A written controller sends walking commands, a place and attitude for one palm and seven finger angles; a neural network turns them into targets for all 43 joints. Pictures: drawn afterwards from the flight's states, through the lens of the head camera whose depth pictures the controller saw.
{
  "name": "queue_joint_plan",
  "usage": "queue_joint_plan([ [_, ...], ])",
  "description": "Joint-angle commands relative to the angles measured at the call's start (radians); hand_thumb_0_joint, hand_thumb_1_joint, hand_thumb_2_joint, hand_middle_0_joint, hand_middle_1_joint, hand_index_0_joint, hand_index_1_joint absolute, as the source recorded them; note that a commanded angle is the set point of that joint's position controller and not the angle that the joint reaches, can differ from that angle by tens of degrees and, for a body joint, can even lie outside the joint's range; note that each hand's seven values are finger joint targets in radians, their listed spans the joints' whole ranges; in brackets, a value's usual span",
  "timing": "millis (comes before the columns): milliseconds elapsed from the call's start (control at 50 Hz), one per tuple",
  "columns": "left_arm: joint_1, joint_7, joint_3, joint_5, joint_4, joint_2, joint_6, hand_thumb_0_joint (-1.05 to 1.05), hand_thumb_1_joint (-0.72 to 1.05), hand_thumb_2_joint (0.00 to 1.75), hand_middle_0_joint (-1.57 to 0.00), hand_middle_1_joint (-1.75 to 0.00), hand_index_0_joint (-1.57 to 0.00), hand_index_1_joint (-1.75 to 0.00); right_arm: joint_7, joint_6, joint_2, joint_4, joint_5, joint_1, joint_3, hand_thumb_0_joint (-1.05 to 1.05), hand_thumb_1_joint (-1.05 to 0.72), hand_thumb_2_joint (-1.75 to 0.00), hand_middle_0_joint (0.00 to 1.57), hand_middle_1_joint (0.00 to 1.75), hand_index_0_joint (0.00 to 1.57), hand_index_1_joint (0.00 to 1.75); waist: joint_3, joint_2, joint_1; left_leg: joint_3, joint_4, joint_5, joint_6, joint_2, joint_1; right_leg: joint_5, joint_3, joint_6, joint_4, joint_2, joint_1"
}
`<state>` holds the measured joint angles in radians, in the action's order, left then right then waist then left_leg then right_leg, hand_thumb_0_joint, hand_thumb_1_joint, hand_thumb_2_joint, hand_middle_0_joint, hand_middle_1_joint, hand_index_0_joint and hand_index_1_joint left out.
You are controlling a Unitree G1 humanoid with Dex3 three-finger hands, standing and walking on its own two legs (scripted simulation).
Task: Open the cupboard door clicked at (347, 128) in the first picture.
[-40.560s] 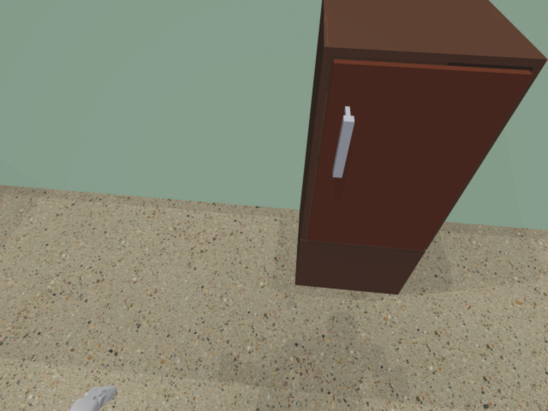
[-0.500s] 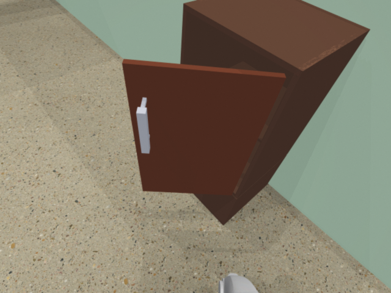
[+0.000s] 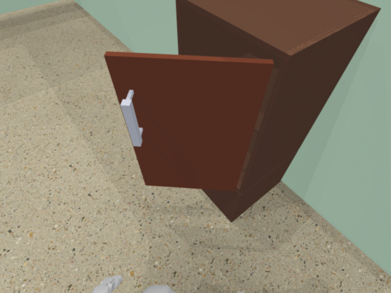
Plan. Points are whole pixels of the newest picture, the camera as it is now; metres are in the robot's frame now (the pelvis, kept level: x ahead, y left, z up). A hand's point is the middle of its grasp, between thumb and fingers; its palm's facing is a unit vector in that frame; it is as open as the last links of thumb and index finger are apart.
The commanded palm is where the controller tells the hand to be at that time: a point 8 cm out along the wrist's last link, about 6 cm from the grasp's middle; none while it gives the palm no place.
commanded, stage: come to a stop and stand still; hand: left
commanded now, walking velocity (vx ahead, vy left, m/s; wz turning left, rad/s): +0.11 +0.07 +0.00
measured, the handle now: (134, 119) +0.52 +0.20 +0.01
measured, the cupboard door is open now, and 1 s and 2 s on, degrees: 48 48 48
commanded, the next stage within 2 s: look again from close up in 1.28 s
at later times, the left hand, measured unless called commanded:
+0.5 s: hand out of the picture -0.04 +0.22 -0.17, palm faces +0.01 -0.99 -0.13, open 7.4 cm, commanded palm none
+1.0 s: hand out of the picture -0.01 +0.16 -0.16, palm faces +0.02 -0.98 -0.22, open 7.1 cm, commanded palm none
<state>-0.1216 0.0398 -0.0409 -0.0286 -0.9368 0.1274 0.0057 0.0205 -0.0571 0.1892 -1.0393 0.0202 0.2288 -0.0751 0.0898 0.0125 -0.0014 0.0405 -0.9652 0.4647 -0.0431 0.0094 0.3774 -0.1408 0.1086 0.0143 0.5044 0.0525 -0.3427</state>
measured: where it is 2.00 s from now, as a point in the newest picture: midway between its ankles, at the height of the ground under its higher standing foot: outside the picture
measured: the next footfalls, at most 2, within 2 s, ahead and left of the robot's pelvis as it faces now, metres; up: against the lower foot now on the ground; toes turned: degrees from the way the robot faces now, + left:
left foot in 0.12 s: +0.00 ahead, +0.11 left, +0.00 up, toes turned +2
right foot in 0.76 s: -0.01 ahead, -0.13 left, +0.00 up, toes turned -2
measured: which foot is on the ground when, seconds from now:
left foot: up 0.00-0.10, down 0.12-1.00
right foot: down 0.00-0.12, up 0.14-0.74, down 0.76-1.00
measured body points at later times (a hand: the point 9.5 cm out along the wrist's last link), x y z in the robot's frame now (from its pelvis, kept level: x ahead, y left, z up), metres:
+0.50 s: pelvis -0.03 +0.05 +0.02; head -0.02 +0.08 +0.47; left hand -0.04 +0.27 -0.16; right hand -0.07 -0.16 -0.13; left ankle -0.04 +0.11 -0.73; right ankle -0.06 -0.10 -0.67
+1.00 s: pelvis -0.05 -0.01 +0.01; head -0.06 -0.02 +0.46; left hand -0.01 +0.21 -0.14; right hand -0.09 -0.21 -0.16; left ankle -0.04 +0.11 -0.73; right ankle -0.05 -0.13 -0.73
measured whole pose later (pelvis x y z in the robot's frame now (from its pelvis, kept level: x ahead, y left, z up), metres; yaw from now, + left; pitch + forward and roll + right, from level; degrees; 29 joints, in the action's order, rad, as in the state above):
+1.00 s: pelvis -0.05 -0.01 +0.01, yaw -1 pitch -2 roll +0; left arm -0.24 0.04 -0.02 -0.01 -1.09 0.16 -0.01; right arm 0.03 0.00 0.10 -1.17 0.02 0.33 -0.02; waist 0.02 0.01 -0.02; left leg 0.05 -0.44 0.22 -0.01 0.03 0.18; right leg -0.24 0.04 0.01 0.45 0.01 -0.17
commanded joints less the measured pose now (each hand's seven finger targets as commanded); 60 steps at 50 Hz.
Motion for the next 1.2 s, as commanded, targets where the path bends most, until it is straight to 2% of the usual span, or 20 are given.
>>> queue_joint_plan([
  [0, -0.095, 0.016, -0.064, -0.011, 0.040, 0.220, 0.006, 0.00, 0.90, 0.90, -0.20, -0.30, -0.20, -0.30, -0.014, 0.011, 0.023, 0.047, -0.002, 0.096, -0.002, 0.00, -0.90, -0.90, 0.20, 0.30, 0.20, 0.30, -0.117, -0.182, 0.029, -0.020, 0.168, 0.009, 0.016, 0.016, -0.047, -0.125, -0.319, 0.166, -0.250, 0.281, 0.088],
  [20, -0.088, 0.014, -0.064, -0.012, 0.037, 0.219, 0.009, 0.00, 0.90, 0.90, -0.20, -0.30, -0.20, -0.30, -0.013, 0.018, 0.021, 0.045, -0.005, 0.114, 0.000, 0.00, -0.90, -0.90, 0.20, 0.30, 0.20, 0.30, -0.125, -0.182, 0.018, -0.015, 0.271, 0.002, 0.023, 0.011, -0.101, -0.156, -0.321, 0.158, -0.239, 0.269, 0.068],
  [60, -0.067, 0.006, -0.058, -0.003, 0.037, 0.209, 0.021, 0.00, 0.90, 0.90, -0.20, -0.30, -0.20, -0.30, -0.012, 0.025, 0.009, 0.006, -0.004, 0.213, 0.005, 0.00, -0.90, -0.90, 0.20, 0.30, 0.20, 0.30, -0.132, -0.167, -0.033, 0.038, 0.505, -0.127, 0.039, -0.026, -0.319, -0.308, -0.261, 0.080, -0.221, 0.196, -0.062],
  [80, -0.062, 0.002, -0.049, 0.003, 0.037, 0.177, 0.026, 0.00, 0.90, 0.90, -0.20, -0.30, -0.20, -0.30, -0.008, 0.031, 0.028, -0.002, -0.001, 0.232, 0.006, 0.00, -0.90, -0.90, 0.20, 0.30, 0.20, 0.30, -0.116, -0.083, -0.044, -0.008, 0.602, -0.106, 0.052, 0.013, -0.353, -0.358, -0.203, 0.033, -0.135, 0.133, -0.110],
  [100, -0.071, -0.005, -0.036, 0.012, 0.044, 0.118, 0.031, 0.00, 0.90, 0.90, -0.20, -0.30, -0.20, -0.30, -0.005, 0.039, 0.077, 0.014, 0.010, 0.202, 0.000, 0.00, -0.90, -0.90, 0.20, 0.30, 0.20, 0.30, -0.070, 0.138, -0.036, -0.243, 0.741, 0.062, 0.110, 0.164, -0.266, -0.361, -0.112, -0.017, 0.044, 0.026, -0.171],
  [120, -0.053, -0.010, -0.026, 0.010, 0.055, 0.089, 0.031, 0.00, 0.90, 0.90, -0.20, -0.30, -0.20, -0.30, -0.001, 0.040, 0.130, 0.055, 0.015, 0.131, -0.002, 0.00, -0.90, -0.90, 0.20, 0.30, 0.20, 0.30, -0.003, 0.268, -0.034, -0.377, 0.865, 0.180, 0.177, 0.300, -0.097, -0.311, -0.046, -0.037, 0.223, -0.028, -0.158],
  [140, -0.034, -0.013, -0.027, 0.002, 0.046, 0.106, 0.033, 0.00, 0.90, 0.90, -0.20, -0.30, -0.20, -0.30, 0.003, 0.050, 0.120, 0.064, 0.016, 0.059, 0.005, 0.00, -0.90, -0.90, 0.20, 0.30, 0.20, 0.30, 0.055, 0.240, -0.027, -0.400, 0.915, 0.175, 0.214, 0.311, 0.025, -0.277, -0.130, -0.030, 0.321, 0.005, -0.126],
  [160, -0.075, -0.019, -0.030, -0.005, 0.018, 0.117, 0.033, 0.00, 0.90, 0.90, -0.20, -0.30, -0.20, -0.30, 0.006, 0.058, 0.093, 0.061, 0.012, 0.012, 0.015, 0.00, -0.90, -0.90, 0.20, 0.30, 0.20, 0.30, 0.073, 0.145, 0.012, -0.337, 0.907, 0.126, 0.205, 0.272, 0.034, -0.222, -0.158, -0.027, 0.392, 0.001, -0.113],
  [220, -0.181, -0.033, -0.027, -0.007, -0.039, 0.099, 0.015, 0.00, 0.90, 0.90, -0.20, -0.30, -0.20, -0.30, 0.016, 0.082, 0.076, 0.049, 0.002, 0.049, 0.023, 0.00, -0.90, -0.90, 0.20, 0.30, 0.20, 0.30, 0.034, 0.010, 0.016, -0.235, 0.828, -0.089, 0.194, 0.221, -0.177, -0.154, -0.133, -0.032, 0.505, -0.016, -0.219],
  [300, -0.174, -0.028, -0.023, 0.001, -0.051, 0.110, 0.008, 0.00, 0.90, 0.90, -0.20, -0.30, -0.20, -0.30, 0.031, 0.097, 0.067, -0.002, 0.000, 0.166, 0.027, 0.00, -0.90, -0.90, 0.20, 0.30, 0.20, 0.30, -0.026, 0.061, -0.026, -0.224, 0.778, -0.383, 0.195, 0.243, -0.366, -0.160, -0.143, -0.051, 0.480, -0.005, -0.266],
  [380, -0.167, -0.026, -0.018, 0.004, -0.064, 0.099, 0.021, 0.00, 0.90, 0.90, -0.20, -0.30, -0.20, -0.30, 0.047, 0.098, 0.068, -0.040, 0.003, 0.233, 0.031, 0.00, -0.90, -0.90, 0.20, 0.30, 0.20, 0.30, -0.050, 0.075, -0.039, -0.222, 0.733, -0.633, 0.202, 0.275, -0.404, -0.195, -0.147, -0.051, 0.449, 0.000, -0.234],
  [520, -0.112, -0.028, -0.012, 0.005, -0.062, 0.069, 0.031, 0.00, 0.90, 0.90, -0.20, -0.30, -0.20, -0.30, 0.049, 0.090, 0.061, -0.076, 0.010, 0.250, 0.026, 0.00, -0.90, -0.90, 0.20, 0.30, 0.20, 0.30, -0.055, 0.074, -0.046, -0.231, 0.735, -0.535, 0.224, 0.277, -0.344, -0.240, -0.114, -0.043, 0.321, 0.013, -0.146],
  [620, -0.120, -0.017, -0.005, 0.015, -0.085, 0.041, 0.023, 0.00, 0.90, 0.90, -0.20, -0.30, -0.20, -0.30, 0.039, 0.078, 0.043, -0.101, 0.011, 0.217, 0.029, 0.00, -0.90, -0.90, 0.20, 0.30, 0.20, 0.30, -0.032, 0.152, -0.024, -0.215, 0.727, -0.419, 0.198, 0.235, -0.190, -0.246, -0.080, -0.026, 0.125, -0.011, 0.047],
  [680, -0.199, -0.008, -0.005, 0.014, -0.125, 0.052, 0.009, 0.00, 0.90, 0.90, -0.20, -0.30, -0.20, -0.30, 0.031, 0.074, 0.030, -0.110, 0.000, 0.206, 0.029, 0.00, -0.90, -0.90, 0.20, 0.30, 0.20, 0.30, -0.056, 0.050, 0.017, -0.169, 0.649, -0.284, 0.130, 0.172, -0.088, -0.040, -0.077, -0.028, -0.126, -0.008, 0.249],
  [700, -0.211, -0.001, -0.005, 0.015, -0.135, 0.076, -0.001, 0.00, 0.90, 0.90, -0.20, -0.30, -0.20, -0.30, 0.027, 0.074, -0.002, -0.111, -0.007, 0.216, 0.034, 0.00, -0.90, -0.90, 0.20, 0.30, 0.20, 0.30, -0.062, -0.017, 0.013, -0.133, 0.603, -0.225, 0.091, 0.128, -0.019, -0.015, -0.150, -0.011, -0.165, 0.053, 0.329],
  [740, -0.195, 0.003, -0.002, 0.020, -0.138, 0.128, -0.010, 0.00, 0.90, 0.90, -0.20, -0.30, -0.20, -0.30, 0.019, 0.065, -0.056, -0.109, -0.006, 0.210, 0.051, 0.00, -0.90, -0.90, 0.20, 0.30, 0.20, 0.30, 0.020, -0.140, -0.003, -0.030, 0.554, -0.133, 0.039, 0.045, -0.012, -0.096, -0.262, 0.067, -0.225, 0.192, 0.203],
  [760, -0.176, 0.000, 0.003, 0.019, -0.133, 0.131, -0.008, 0.00, 0.90, 0.90, -0.20, -0.30, -0.20, -0.30, 0.014, 0.065, -0.059, -0.115, -0.003, 0.226, 0.051, 0.00, -0.90, -0.90, 0.20, 0.30, 0.20, 0.30, 0.024, -0.096, -0.018, -0.033, 0.561, -0.187, 0.043, 0.038, -0.086, -0.157, -0.246, 0.073, -0.219, 0.188, 0.118],
  [800, -0.160, -0.001, 0.007, 0.022, -0.131, 0.101, -0.016, 0.00, 0.90, 0.90, -0.20, -0.30, -0.20, -0.30, 0.015, 0.056, -0.041, -0.132, 0.003, 0.236, 0.047, 0.00, -0.90, -0.90, 0.20, 0.30, 0.20, 0.30, 0.022, -0.155, -0.023, -0.032, 0.559, -0.243, 0.040, 0.051, -0.148, -0.193, -0.211, 0.050, -0.219, 0.105, 0.065],
  [880, -0.178, 0.000, 0.015, 0.022, -0.129, 0.085, -0.016, 0.00, 0.90, 0.90, -0.20, -0.30, -0.20, -0.30, 0.015, 0.062, -0.026, -0.134, -0.002, 0.213, 0.046, 0.00, -0.90, -0.90, 0.20, 0.30, 0.20, 0.30, 0.041, -0.047, -0.013, -0.053, 0.603, -0.301, 0.045, 0.078, -0.153, -0.110, -0.172, 0.021, -0.185, 0.062, 0.079],
  [1180, -0.272, 0.001, 0.021, 0.016, -0.161, 0.081, -0.025, 0.00, 0.90, 0.90, -0.20, -0.30, -0.20, -0.30, 0.017, 0.055, -0.003, -0.105, -0.010, 0.127, 0.047, 0.00, -0.90, -0.90, 0.20, 0.30, 0.20, 0.30, 0.003, -0.047, -0.011, -0.038, 0.605, -0.289, 0.044, 0.080, -0.224, -0.107, -0.193, 0.013, -0.232, 0.057, 0.076],
])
